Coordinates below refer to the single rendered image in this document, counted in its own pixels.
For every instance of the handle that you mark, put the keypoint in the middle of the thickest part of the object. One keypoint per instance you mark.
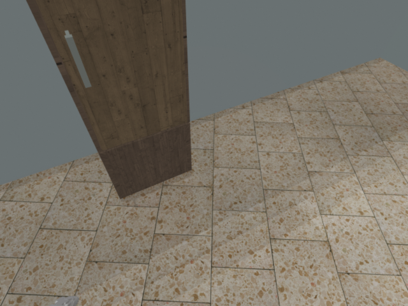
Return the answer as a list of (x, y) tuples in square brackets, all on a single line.
[(77, 59)]

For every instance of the cupboard door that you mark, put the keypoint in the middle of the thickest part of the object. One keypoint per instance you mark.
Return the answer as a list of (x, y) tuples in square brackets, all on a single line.
[(133, 54)]

